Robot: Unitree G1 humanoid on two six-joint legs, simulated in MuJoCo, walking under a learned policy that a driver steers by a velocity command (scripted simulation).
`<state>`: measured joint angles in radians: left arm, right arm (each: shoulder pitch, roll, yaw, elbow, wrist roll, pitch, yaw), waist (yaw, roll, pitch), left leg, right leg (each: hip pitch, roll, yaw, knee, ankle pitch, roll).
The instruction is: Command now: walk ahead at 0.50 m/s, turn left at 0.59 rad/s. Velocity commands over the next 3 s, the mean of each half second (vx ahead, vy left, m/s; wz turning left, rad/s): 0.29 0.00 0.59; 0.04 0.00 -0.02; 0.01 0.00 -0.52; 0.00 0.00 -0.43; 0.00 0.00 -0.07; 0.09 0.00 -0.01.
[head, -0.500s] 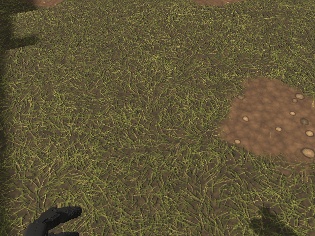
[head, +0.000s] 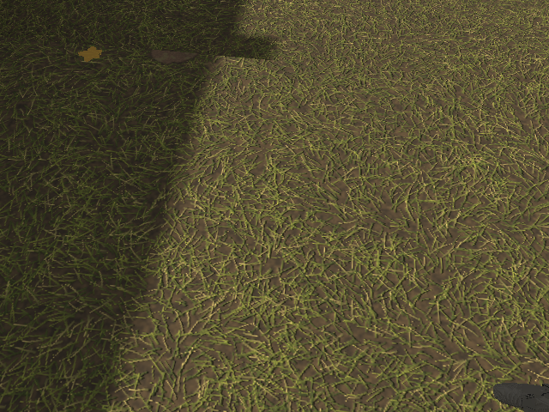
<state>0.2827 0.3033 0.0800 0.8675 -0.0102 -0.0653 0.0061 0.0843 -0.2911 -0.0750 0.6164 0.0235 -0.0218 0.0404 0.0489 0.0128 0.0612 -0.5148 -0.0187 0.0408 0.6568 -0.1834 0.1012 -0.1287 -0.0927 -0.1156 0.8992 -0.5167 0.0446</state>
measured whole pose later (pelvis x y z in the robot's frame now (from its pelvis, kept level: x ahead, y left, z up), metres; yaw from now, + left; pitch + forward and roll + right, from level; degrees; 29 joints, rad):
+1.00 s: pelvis +0.26 +0.00 +0.01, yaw +14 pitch +1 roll +0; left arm 0.20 0.30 0.07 0.76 -0.02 0.03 -0.02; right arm 0.16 -0.26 -0.06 0.67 0.00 0.03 -0.05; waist 0.01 0.00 0.03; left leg -0.26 0.06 0.06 0.57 -0.33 -0.03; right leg -0.40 -0.01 -0.05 0.80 -0.44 0.02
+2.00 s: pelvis +0.25 -0.02 +0.02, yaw -16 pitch +1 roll +0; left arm 0.17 0.26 0.04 0.64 0.01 0.05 0.00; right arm 0.18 -0.29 -0.05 0.74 -0.01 0.01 -0.01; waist -0.03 0.04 0.05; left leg -0.30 0.07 0.02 0.64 -0.43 -0.05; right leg -0.25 0.02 0.02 0.53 -0.28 -0.03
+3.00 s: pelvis +0.29 -0.02 +0.01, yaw -17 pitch +0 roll +0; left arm 0.29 0.24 0.05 0.99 -0.03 -0.06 0.01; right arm 0.32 -0.25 -0.03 0.97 0.03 -0.07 -0.02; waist 0.00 0.00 -0.01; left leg -0.21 0.00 -0.02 0.60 -0.39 0.03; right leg -0.23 0.02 0.04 0.63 -0.42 -0.05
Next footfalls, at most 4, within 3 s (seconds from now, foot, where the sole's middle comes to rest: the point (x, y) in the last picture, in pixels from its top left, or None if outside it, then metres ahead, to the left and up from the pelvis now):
0.40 right None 0.40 -0.07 -0.75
0.76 left None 0.25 0.15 -0.75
1.06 right None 0.33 -0.09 -0.75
1.56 left None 0.33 0.12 -0.75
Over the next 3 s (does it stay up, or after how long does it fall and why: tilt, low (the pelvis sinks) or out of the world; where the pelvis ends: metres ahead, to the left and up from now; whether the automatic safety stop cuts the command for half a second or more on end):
stays up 0.29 -0.02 0.01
